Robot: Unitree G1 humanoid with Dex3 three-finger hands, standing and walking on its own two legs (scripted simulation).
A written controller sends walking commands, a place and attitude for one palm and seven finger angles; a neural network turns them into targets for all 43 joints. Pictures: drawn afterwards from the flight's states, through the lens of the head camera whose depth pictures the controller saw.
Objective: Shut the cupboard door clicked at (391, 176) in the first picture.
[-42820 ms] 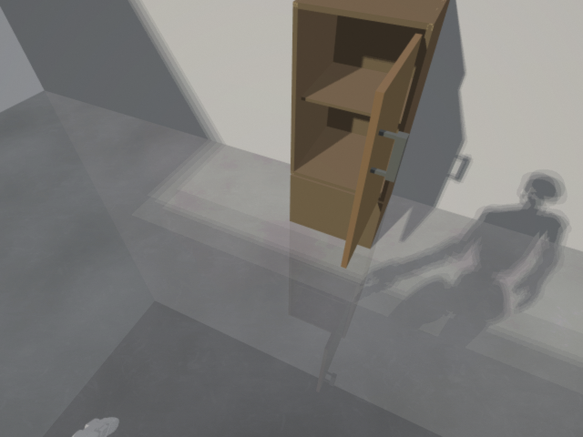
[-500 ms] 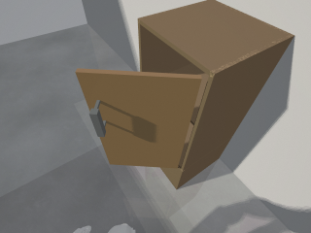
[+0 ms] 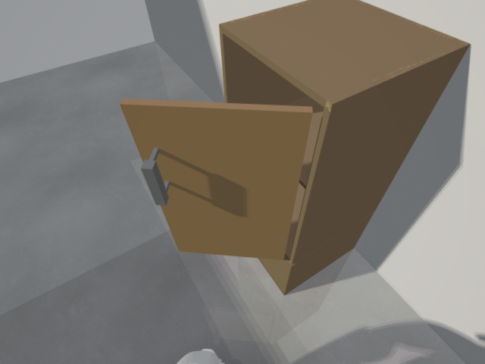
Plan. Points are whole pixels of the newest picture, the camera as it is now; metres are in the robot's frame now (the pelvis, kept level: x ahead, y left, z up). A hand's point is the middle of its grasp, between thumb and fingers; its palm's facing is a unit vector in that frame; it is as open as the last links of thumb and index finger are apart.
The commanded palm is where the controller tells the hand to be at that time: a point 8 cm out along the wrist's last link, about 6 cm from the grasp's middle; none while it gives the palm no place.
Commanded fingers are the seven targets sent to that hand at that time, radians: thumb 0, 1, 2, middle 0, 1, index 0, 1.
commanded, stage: come to a stop and stand still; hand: left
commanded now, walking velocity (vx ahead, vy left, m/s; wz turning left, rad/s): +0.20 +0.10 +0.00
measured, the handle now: (158, 176) +0.47 +0.24 -0.01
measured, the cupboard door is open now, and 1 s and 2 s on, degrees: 52 52 52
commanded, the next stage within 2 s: look again from close up in 0.72 s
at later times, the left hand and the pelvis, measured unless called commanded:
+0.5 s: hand out of the picture +0.00 +0.20 -0.16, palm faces -0.01 -0.97 -0.23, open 7.4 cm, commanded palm none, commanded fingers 0.00 0.90 0.90 -0.20 -0.30 -0.20 -0.30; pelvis -0.01 +0.02 +0.01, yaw +0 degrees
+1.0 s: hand out of the picture +0.02 +0.19 -0.16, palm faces -0.01 -0.98 -0.21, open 7.3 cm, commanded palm none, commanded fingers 0.00 0.90 0.90 -0.20 -0.30 -0.20 -0.30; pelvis +0.01 +0.01 +0.01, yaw -1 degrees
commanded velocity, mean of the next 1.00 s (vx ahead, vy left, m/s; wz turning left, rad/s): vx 0.01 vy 0.02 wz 0.00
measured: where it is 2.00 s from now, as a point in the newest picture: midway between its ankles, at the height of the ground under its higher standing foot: outside the picture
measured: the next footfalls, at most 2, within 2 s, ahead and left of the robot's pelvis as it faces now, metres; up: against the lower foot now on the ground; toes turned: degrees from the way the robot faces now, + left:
left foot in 0.18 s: +0.01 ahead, +0.13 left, +0.00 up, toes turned -4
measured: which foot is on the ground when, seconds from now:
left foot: up 0.00-0.16, down 0.18-1.00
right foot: down 0.00-1.00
